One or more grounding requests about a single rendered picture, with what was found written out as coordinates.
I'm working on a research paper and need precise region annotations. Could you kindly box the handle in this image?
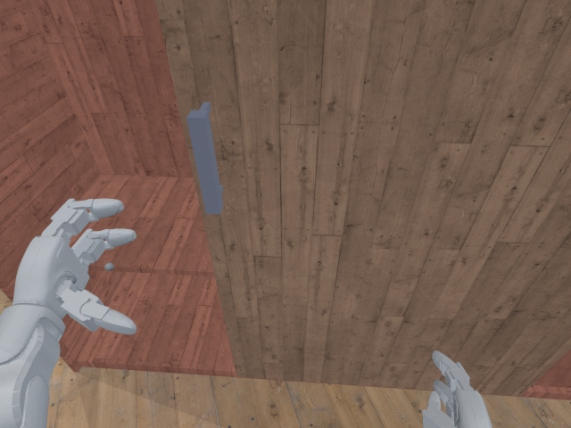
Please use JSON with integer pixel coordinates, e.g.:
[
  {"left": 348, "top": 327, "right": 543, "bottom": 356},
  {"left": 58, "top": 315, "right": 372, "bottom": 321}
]
[{"left": 186, "top": 102, "right": 223, "bottom": 214}]

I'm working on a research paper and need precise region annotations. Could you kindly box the robot right hand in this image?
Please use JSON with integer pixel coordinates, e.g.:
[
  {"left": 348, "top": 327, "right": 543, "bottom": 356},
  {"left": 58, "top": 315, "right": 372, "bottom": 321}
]
[{"left": 422, "top": 350, "right": 492, "bottom": 428}]

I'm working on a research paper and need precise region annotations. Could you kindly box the left robot forearm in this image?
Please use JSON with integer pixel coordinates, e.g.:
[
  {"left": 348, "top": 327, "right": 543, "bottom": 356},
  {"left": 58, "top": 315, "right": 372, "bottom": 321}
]
[{"left": 0, "top": 303, "right": 66, "bottom": 428}]

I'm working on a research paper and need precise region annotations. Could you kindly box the wardrobe door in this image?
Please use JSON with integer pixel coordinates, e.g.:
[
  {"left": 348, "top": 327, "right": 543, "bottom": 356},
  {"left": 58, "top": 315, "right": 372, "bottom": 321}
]
[
  {"left": 155, "top": 0, "right": 571, "bottom": 397},
  {"left": 533, "top": 350, "right": 571, "bottom": 388}
]

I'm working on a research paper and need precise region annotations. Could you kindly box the robot left hand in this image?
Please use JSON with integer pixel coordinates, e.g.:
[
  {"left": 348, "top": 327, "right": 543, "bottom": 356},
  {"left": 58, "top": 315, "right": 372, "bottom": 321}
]
[{"left": 12, "top": 199, "right": 137, "bottom": 334}]

